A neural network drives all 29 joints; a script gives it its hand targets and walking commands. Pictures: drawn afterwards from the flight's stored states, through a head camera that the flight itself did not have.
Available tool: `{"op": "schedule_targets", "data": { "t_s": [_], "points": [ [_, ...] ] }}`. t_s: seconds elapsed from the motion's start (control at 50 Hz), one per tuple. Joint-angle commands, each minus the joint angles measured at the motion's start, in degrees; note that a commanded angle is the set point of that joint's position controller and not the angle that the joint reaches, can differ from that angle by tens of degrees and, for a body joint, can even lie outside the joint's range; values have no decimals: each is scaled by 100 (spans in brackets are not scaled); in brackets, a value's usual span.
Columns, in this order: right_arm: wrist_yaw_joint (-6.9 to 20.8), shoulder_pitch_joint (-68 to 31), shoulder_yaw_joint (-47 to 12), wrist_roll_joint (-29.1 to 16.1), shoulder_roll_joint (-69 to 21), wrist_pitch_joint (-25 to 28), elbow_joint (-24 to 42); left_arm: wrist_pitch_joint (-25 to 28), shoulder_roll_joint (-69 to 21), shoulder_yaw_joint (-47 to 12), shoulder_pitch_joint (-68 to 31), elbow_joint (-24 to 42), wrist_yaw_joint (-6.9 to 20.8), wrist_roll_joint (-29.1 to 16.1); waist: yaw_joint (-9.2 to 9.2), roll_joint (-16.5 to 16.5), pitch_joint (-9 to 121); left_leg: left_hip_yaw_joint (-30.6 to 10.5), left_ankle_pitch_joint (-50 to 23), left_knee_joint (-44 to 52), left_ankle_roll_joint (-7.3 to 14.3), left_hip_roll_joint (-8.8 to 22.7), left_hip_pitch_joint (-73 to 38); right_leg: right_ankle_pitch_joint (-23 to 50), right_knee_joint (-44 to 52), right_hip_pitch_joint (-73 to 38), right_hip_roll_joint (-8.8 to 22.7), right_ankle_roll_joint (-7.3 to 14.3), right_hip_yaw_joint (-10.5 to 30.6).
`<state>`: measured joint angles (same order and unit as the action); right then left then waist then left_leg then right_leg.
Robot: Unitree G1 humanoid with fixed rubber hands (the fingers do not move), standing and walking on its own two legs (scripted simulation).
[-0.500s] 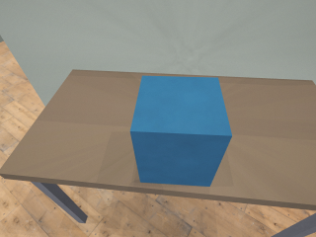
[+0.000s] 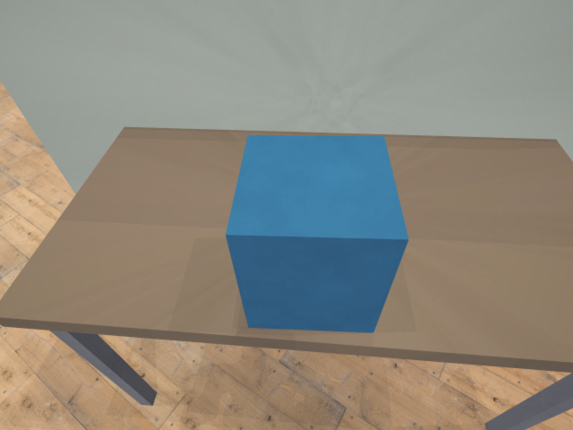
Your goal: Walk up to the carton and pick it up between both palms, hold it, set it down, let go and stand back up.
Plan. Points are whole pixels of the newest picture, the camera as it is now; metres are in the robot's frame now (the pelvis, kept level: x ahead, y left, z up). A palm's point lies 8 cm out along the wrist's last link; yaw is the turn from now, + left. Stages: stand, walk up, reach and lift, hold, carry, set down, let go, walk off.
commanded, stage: stand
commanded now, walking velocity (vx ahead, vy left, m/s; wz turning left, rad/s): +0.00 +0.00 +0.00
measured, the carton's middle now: (312, 237) +0.40 -0.03 +0.04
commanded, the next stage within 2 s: none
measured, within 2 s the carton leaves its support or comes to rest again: neither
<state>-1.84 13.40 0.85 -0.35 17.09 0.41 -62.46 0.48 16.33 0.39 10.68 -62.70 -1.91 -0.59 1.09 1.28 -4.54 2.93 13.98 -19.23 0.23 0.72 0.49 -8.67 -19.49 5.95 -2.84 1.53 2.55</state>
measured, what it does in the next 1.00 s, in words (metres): stands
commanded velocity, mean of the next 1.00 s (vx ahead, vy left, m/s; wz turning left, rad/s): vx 0.00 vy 0.00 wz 0.00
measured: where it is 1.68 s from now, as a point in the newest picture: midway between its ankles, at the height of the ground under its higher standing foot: outside the picture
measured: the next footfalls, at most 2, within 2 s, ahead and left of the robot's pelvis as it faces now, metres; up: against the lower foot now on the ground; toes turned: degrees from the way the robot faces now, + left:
none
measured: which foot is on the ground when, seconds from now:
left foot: down 0.00-1.00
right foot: down 0.00-1.00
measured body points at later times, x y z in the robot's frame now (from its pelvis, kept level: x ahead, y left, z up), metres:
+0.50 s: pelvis +0.01 +0.00 +0.00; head +0.02 +0.00 +0.45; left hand +0.06 +0.29 -0.14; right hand +0.04 -0.28 -0.14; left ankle -0.03 +0.11 -0.75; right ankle +0.03 -0.10 -0.75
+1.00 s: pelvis +0.02 +0.01 +0.00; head +0.03 +0.01 +0.45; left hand +0.07 +0.29 -0.14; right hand +0.05 -0.27 -0.14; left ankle -0.03 +0.11 -0.75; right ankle +0.03 -0.10 -0.75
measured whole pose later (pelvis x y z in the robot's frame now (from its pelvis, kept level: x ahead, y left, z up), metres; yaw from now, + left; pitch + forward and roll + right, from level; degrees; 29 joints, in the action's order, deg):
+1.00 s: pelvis +0.02 +0.01 +0.00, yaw -1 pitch -4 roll +0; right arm -2.0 12.0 0.8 -0.4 16.5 0.5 -62.1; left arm 0.5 16.7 0.3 10.3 -63.6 -2.4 -0.6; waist 0.3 0.7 -4.7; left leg 3.6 15.2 -18.2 0.8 0.4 -0.8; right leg -10.4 -19.8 5.5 -2.5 0.8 3.3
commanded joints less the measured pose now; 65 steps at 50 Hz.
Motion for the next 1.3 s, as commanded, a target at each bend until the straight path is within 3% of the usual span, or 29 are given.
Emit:
{"op": "schedule_targets", "data": {
  "t_s": [0.0, 0.04, 0.06, 0.1, 0.18, 0.24, 0.3, 0.38, 0.4, 0.44, 0.48, 0.58, 0.62, 0.7, 0.72, 0.76, 0.78, 0.8, 0.84, 0.86, 0.88, 0.9, 1.02, 1.04, 1.14, 1.16, 1.2, 1.24, 1.28],
  "points": [
    [-50, 214, 169, 49, 1140, 66, 256, 87, 1108, 226, 39, 357, -53, -54, -100, -274, 3, -543, -116, 458, 104, 697, 513, 198, 543, 111, 882, 22, 739],
    [-89, 112, 271, 18, 1377, 135, 371, 153, 1402, 317, -200, 450, -64, -35, -6, -169, -37, -606, -412, 488, 143, 756, 528, 700, 400, 142, 922, 77, 827],
    [-60, 153, 205, 5, 1226, 140, 285, 140, 1212, 273, 90, 338, -70, -21, -145, -17, -196, -561, -154, 505, 92, 680, 620, 303, 424, 105, 882, 7, 769],
    [-83, 242, 216, -33, 1138, 149, 298, 81, 974, 177, 209, 212, -65, -40, -76, -283, 31, -659, -401, 503, 172, 808, 376, 755, 379, 125, 943, 52, 684],
    [-53, 89, 174, 22, 1008, 114, 414, 122, 1233, 272, 46, 393, -73, -38, -113, -115, 82, -602, -277, 408, 162, 749, 344, 513, 390, 161, 986, 7, 816],
    [-78, 163, 304, -30, 1401, 161, 429, 101, 1192, 222, -231, 468, -78, 6, 66, -4, -11, -548, -484, 344, 96, 737, 319, 1019, 322, 153, 949, 10, 797],
    [-66, 92, 208, -26, 1147, 112, 375, 116, 1299, 256, 28, 350, -86, -50, -72, -340, 52, -617, -579, 548, 99, 761, 308, 974, 271, 120, 884, 45, 647],
    [-104, 88, 247, 7, 1314, 129, 426, 131, 1135, 241, -135, 374, -78, 6, -11, 185, 200, -537, -812, 449, 76, 794, 264, 1114, 262, -19, 997, 17, 738],
    [-55, 24, 144, 16, 1006, 113, 417, 159, 1235, 269, 109, 346, -95, -37, -132, 55, -14, -568, -783, 530, 105, 798, 391, 1122, 253, 4, 958, 53, 722],
    [-81, 250, 243, -9, 1212, 129, 416, 102, 1465, 314, -31, 333, -94, -24, -11, -391, 35, -610, -695, 451, 100, 772, 315, 1080, 231, 84, 963, 37, 686],
    [-70, 68, 177, 2, 1093, 101, 364, 125, 1084, 179, 279, 328, -67, -13, -214, -76, -21, -574, -854, 407, 117, 783, 362, 1254, 161, 22, 940, 24, 679],
    [-90, -14, 297, -41, 1441, 145, 422, 118, 1212, 190, -226, 371, -79, 12, 29, -376, 144, -585, -1096, 391, 140, 798, 118, 1514, 232, 155, 906, 10, 612],
    [-87, 246, 220, 26, 1208, 163, 287, 127, 1223, 172, 257, 163, -88, 16, -14, 119, 43, -509, -1216, 418, 83, 758, 26, 1472, 152, 135, 902, 47, 711],
    [-80, 79, 218, 39, 1122, 111, 370, 124, 1297, 225, -3, 264, -90, -30, -38, -202, 87, -518, -803, 444, 116, 756, 168, 976, 219, 165, 865, 17, 684],
    [-100, -129, 312, 57, 1458, 75, 468, 154, 1307, 204, -48, 282, -82, 5, -112, 49, 72, -531, -1032, 399, 122, 818, 184, 1265, 223, 128, 924, 41, 718],
    [-90, -83, 270, -19, 1316, 111, 413, 165, 1198, 206, -91, 222, -88, 9, 24, -22, 234, -528, -1289, 428, 144, 870, -20, 1570, 213, 177, 961, 87, 666],
    [-96, 105, 267, -42, 1282, 115, 380, 174, 1117, 119, 230, 121, -117, -23, -76, -282, 116, -547, -1204, 452, 152, 863, 157, 1517, 60, -23, 945, 73, 658],
    [-64, -53, 238, -17, 1191, 142, 444, 149, 1017, 130, 290, 102, -148, -14, -119, -24, 232, -528, -1279, 395, 127, 831, 155, 1620, 122, -68, 982, 47, 647],
    [-50, -59, 211, -3, 1019, 141, 420, 126, 1246, 182, -177, 234, -150, -4, -17, -379, 162, -548, -1141, 498, 115, 836, 93, 1714, 112, -24, 967, 60, 612],
    [-77, -90, 170, 43, 1074, 109, 358, 117, 1265, 260, 109, 216, -110, -46, -244, 13, 197, -486, -1280, 454, 137, 774, 251, 1679, 203, -190, 930, 67, 640],
    [-109, -142, 240, -9, 1203, 113, 408, 109, 1415, 267, 55, 149, -120, 16, -120, 83, 110, -523, -1079, 451, 92, 725, 120, 1518, 207, 9, 957, 42, 710],
    [-97, 7, 232, 26, 1187, 110, 370, 109, 1365, 266, 10, 223, -129, 27, -61, -233, 81, -455, -913, 459, 118, 783, 136, 1509, 225, -24, 906, 20, 620],
    [-125, 111, 275, 2, 1154, 184, 313, 172, 1362, 315, -71, 158, -165, -7, 47, -45, 291, -441, -1595, 453, 58, 846, -129, 2017, 100, -142, 1005, 95, 704],
    [-107, -64, 225, 29, 1175, 162, 383, 154, 1221, 237, -7, 267, -141, -25, -124, -64, 391, -486, -1812, 352, 93, 829, 89, 2248, -48, -427, 990, 94, 537],
    [-73, -279, 253, 44, 1159, 110, 421, 118, 1270, 251, -6, 138, -134, 22, -101, 89, 99, -405, -1245, 409, 97, 812, 145, 1764, 132, -36, 933, 56, 623],
    [-106, 50, 273, -14, 1109, 142, 332, 117, 1444, 317, -199, 180, -141, 58, 83, -94, -54, -472, -1474, 516, 97, 852, 48, 1791, 30, 134, 970, 78, 646],
    [-79, 25, 273, -40, 1147, 142, 323, 110, 1091, 174, 144, 77, -122, 24, -68, -53, 334, -432, -1596, 397, 118, 846, -155, 1684, 79, -140, 861, 67, 491],
    [-101, -67, 294, 25, 1118, 116, 357, 121, 1223, 228, -245, 209, -104, -15, 10, -254, -73, -487, -1132, 510, 115, 868, 130, 1491, 102, 87, 904, 79, 606],
    [-72, -152, 205, 10, 984, 104, 416, 123, 1291, 256, 122, 189, -134, -17, -114, 20, 141, -421, -1046, 502, 99, 879, 60, 1448, 115, -27, 901, 13, 550]
  ]
}}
